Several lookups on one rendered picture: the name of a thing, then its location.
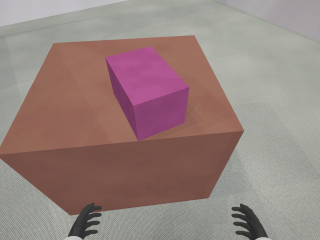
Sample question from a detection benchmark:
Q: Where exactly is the carton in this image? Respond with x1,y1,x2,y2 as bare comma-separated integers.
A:
105,46,190,141

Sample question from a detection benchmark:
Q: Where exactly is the left robot hand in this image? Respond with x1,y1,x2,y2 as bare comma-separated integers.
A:
68,202,102,240

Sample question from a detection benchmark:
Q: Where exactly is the right robot hand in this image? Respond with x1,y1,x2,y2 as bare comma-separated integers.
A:
231,203,268,240

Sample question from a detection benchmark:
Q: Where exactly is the pedestal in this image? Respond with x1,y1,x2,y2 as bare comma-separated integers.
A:
0,35,244,216

